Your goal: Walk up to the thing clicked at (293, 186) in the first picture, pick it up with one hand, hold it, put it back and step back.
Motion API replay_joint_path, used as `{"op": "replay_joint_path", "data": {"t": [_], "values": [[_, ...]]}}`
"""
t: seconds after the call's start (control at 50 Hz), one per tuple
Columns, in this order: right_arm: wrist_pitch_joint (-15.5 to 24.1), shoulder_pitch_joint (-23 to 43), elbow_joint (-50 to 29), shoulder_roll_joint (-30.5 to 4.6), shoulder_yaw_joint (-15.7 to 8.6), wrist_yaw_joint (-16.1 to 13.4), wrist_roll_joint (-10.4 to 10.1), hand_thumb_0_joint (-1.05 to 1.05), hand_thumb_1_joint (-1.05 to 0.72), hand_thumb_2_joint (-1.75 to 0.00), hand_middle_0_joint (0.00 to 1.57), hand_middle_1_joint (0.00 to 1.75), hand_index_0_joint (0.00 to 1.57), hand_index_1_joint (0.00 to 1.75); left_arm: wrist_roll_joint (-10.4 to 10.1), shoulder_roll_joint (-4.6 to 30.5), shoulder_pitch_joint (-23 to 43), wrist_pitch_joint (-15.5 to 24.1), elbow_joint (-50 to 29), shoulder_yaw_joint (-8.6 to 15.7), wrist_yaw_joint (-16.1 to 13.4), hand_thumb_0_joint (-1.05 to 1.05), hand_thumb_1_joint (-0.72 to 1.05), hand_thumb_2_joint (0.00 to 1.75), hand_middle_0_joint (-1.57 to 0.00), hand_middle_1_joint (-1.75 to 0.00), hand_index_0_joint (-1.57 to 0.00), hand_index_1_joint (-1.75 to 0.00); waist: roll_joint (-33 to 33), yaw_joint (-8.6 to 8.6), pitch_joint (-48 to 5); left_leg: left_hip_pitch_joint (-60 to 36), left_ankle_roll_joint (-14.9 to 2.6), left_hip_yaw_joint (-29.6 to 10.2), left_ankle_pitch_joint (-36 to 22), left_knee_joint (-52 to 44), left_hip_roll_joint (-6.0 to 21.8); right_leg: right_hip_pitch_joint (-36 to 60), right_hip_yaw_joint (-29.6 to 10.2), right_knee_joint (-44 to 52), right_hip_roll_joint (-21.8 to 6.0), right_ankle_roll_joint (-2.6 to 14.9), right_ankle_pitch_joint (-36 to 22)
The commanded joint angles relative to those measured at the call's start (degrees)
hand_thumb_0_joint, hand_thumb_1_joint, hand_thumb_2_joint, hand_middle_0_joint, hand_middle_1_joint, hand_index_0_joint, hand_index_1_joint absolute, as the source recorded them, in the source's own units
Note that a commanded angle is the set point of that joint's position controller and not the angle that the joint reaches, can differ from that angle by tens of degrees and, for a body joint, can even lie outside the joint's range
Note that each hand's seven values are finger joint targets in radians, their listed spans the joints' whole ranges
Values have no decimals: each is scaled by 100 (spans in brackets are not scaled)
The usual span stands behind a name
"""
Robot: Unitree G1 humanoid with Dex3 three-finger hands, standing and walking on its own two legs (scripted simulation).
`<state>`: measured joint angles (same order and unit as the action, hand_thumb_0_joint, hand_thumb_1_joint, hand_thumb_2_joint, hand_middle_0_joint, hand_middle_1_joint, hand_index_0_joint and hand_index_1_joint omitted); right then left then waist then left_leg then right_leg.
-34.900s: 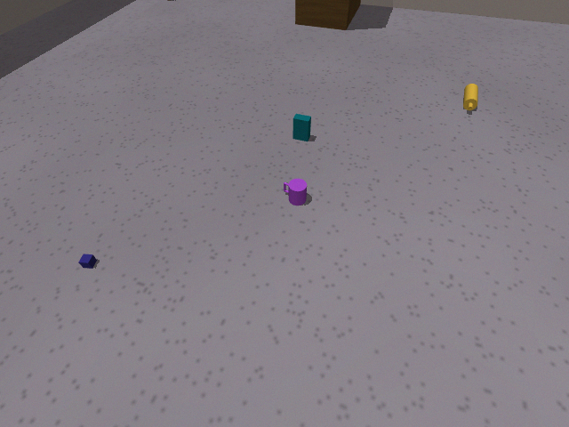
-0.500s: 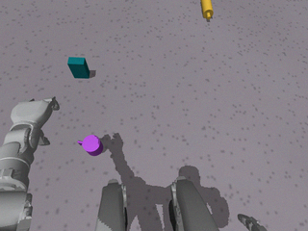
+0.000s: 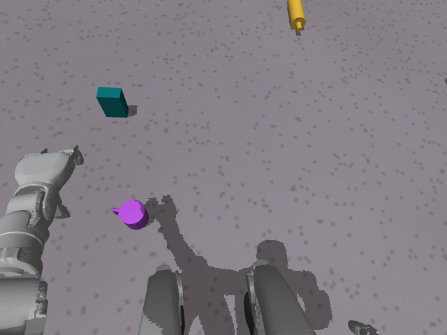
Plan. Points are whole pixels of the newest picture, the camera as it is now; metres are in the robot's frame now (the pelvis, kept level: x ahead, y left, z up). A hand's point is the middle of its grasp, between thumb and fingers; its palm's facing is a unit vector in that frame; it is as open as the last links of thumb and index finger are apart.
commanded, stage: go down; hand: left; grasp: from above
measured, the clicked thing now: (130, 214) +0.47 +0.27 -0.57
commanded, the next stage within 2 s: approach in 0.92 s
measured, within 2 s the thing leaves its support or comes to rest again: neither
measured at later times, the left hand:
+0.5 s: hand (57, 192) +0.39 +0.31 -0.10, palm faces -0.44 -0.04 -0.90, open 12.2 cm
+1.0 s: hand (57, 192) +0.39 +0.31 -0.10, palm faces -0.44 -0.04 -0.90, open 12.4 cm
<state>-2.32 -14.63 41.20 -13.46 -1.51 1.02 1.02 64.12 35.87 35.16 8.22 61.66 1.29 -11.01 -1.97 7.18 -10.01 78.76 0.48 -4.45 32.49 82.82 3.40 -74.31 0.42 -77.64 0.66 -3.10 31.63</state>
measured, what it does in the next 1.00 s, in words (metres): stands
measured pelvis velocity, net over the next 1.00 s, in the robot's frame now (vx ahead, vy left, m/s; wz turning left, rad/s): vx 0.00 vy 0.00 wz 0.00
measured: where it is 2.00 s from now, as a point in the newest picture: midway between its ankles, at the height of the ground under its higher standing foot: outside the picture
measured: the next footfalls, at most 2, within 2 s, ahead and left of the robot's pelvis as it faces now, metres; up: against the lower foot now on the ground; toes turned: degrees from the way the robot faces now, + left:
none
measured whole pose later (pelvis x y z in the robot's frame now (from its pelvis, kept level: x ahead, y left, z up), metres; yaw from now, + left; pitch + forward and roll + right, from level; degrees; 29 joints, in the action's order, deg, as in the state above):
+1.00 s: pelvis +0.00 +0.00 +0.00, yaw +0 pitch +28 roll -6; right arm -3.0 -14.4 40.7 -13.0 -1.3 1.3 1.1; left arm 63.9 35.4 34.2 7.2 61.4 1.9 -11.4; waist -2.1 7.1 -9.8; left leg 78.3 0.7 -4.6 32.4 82.3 3.4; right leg -73.9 0.5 -77.3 0.8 -2.9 31.6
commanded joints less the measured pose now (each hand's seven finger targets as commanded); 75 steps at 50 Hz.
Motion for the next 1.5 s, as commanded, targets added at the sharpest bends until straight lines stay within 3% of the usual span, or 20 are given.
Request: {"op": "replay_joint_path", "data": {"t": [0.0, 0.06, 0.12, 0.34, 0.42, 0.54, 0.68, 0.8, 0.86, 0.88, 0.98, 1.06, 1.12, 1.14, 1.16, 1.26, 1.3, 1.4, 1.44, 1.48], "values": [[76, -720, -277, -1101, -352, -35, 10, 0, -90, -90, 20, 30, 20, 30, 4, 1464, 1797, 20, -803, 358, -275, 0, -18, 66, -29, -88, -33, -83, -869, 42, -2598, -2419, -108, 108, -1605, -1008, -111, 801, 295, 777, 220, 503, -1191], [74, -752, -275, -1137, -359, -16, 24, 0, -90, -90, 20, 30, 20, 30, 24, 1655, 1919, 15, -974, 506, -298, 0, -19, 67, -29, -87, -33, -83, -1017, -8, -2754, -2505, -91, 85, -1671, -1005, -116, 756, 292, 712, 207, 506, -1187], [61, -794, -287, -1132, -389, 5, 30, 0, -90, -90, 20, 30, 20, 30, 42, 1627, 1998, -26, -1177, 462, -283, 0, -18, 66, -30, -87, -34, -83, -1091, -6, -3077, -2767, -98, 95, -1790, -989, -112, 888, 297, 758, 233, 497, -1292], [8, -706, -325, -1083, -343, -45, -14, 0, -90, -90, 20, 30, 20, 30, -115, 1533, 1357, -107, -1008, 497, -146, 0, -21, 68, -28, -88, -32, -84, -731, -33, -2583, -2464, -118, 107, -1674, -1143, -123, 1162, 292, 956, 225, 487, -1282], [52, -701, -311, -1065, -323, -72, -17, 0, -90, -90, 20, 30, 20, 30, -67, 1448, 1600, -12, -820, 374, -214, 0, -21, 68, -27, -90, -31, -86, -753, 33, -2312, -2271, -119, 132, -1318, -1133, -139, 921, 255, 952, 219, 490, -1019], [81, -709, -315, -1097, -344, -54, 17, 0, -90, -90, 20, 30, 20, 30, 29, 1592, 1831, 91, -963, 461, -341, 0, -23, 70, -27, -88, -30, -85, -900, 18, -2528, -2269, -101, 136, -1318, -1021, -148, 777, 232, 805, 194, 494, -1014], [17, -804, -307, -1120, -410, 19, 37, 0, -90, -90, 20, 30, 20, 30, -4, 1689, 1738, -18, -1337, 567, -311, 0, -23, 70, -27, -89, -30, -86, -998, -50, -3226, -2625, -135, 167, -2058, -833, -140, 1142, 245, 753, 224, 467, -1610], [-60, -767, -316, -1139, -409, 8, 10, 0, -90, -90, 20, 30, 20, 30, -47, 1629, 1517, -133, -1345, 604, -246, 0, -22, 69, -27, -89, -31, -86, -1040, -70, -3021, -2837, -76, 46, -1976, -1090, -92, 1071, 321, 818, 247, 490, -1404], [-57, -727, -323, -1110, -379, -20, -4, 0, -90, -90, 20, 30, 20, 30, -37, 1562, 1486, -151, -1079, 519, -247, 0, -24, 70, -27, -90, -30, -86, -889, -21, -2573, -2570, -91, 39, -1587, -1206, -97, 1037, 308, 943, 252, 491, -1175], [-49, -693, -353, -1092, -366, -23, -5, 0, -90, -90, 20, 30, 20, 30, -70, 1342, 1231, -165, -798, 425, -231, 0, -24, 70, -25, -91, -29, -87, -714, -8, -2351, -2445, -89, 24, -1419, -1244, -94, 973, 313, 961, 238, 488, -1060], [47, -709, -307, -1095, -348, -41, 11, 0, -90, -90, 20, 30, 20, 30, 2, 1481, 1704, 7, -880, 395, -277, 0, -24, 71, -26, -89, -30, -86, -853, 56, -2469, -2321, -129, 130, -1519, -974, -124, 802, 243, 850, 227, 489, -1144], [67, -709, -292, -1098, -339, -22, 39, 0, -91, -91, 20, 30, 20, 30, 53, 1417, 1838, 120, -765, 311, -308, 0, -52, 94, -15, -94, -13, -96, -764, 124, -2430, -2071, -141, 161, -1516, -778, -139, 662, 243, 695, 220, 476, -1198], [82, -747, -292, -1122, -341, -14, 48, 0, -91, -91, 20, 30, 20, 30, 164, 1441, 2029, 199, -468, 265, -353, 0, -54, 96, -16, -92, -13, -96, -715, 175, -2261, -1706, -137, 133, -1141, -652, -151, 337, 246, 538, 207, 485, -917], [86, -723, -275, -1135, -315, 5, 74, 0, -91, -91, 20, 30, 20, 30, 158, 1249, 1792, 181, -53, 181, -362, 0, -53, 95, -15, -94, -13, -97, -548, 207, -2095, -1520, -158, 126, -1134, -509, -146, 125, 273, 429, 208, 482, -885], [110, -693, -266, -1118, -322, 16, 84, 0, -91, -91, 20, 30, 20, 30, 164, 1314, 2164, 237, -299, 203, -418, 0, -52, 95, -14, -96, -12, -98, -689, 188, -2240, -1396, -141, 118, -1082, -421, -149, 46, 279, 276, 212, 497, -868], [187, -683, -209, -1214, -288, 120, 175, 0, -91, -90, 20, 30, 20, 30, 411, 1209, 2316, 303, 497, 85, -569, 0, -53, 95, -11, -103, -10, -104, -811, 263, -2362, -805, -128, 7, -1332, 270, -159, -901, 365, -553, 214, 522, -990], [210, -686, -194, -1264, -320, 159, 203, 0, -91, -91, 20, 30, 20, 30, 560, 1474, 2438, 347, 557, 217, -651, 0, -54, 95, -10, -105, -10, -105, -837, 212, -2726, -645, -125, -20, -1363, 561, -174, -1151, 410, -905, 228, 534, -1022], [296, -762, -114, -1301, -322, 300, 345, 0, -92, -91, 20, 30, 20, 30, 693, 1579, 3222, 440, 321, 322, -907, 0, -54, 95, -8, -111, -9, -110, -1322, 321, -3595, -457, -95, -7, -1646, 1333, -189, -1738, 491, -1699, 205, 517, -1237], [325, -773, -51, -1320, -334, 325, 382, 0, -92, -91, 20, 30, 20, 30, 749, 1596, 3281, 416, 488, 358, -1001, 0, -56, 96, -8, -111, -9, -110, -1381, 326, -3768, -360, -97, 1, -1540, 1541, -191, -1953, 531, -1930, 196, 506, -1176], [361, -737, -8, -1315, -361, 325, 393, 0, -92, -91, 20, 30, 20, 30, 774, 1623, 3840, 387, 239, 340, -1138, 0, -57, 97, -9, -111, -10, -110, -1632, 400, -3960, -207, -89, 25, -1162, 1709, -189, -2276, 555, -2152, 202, 522, -943]]}}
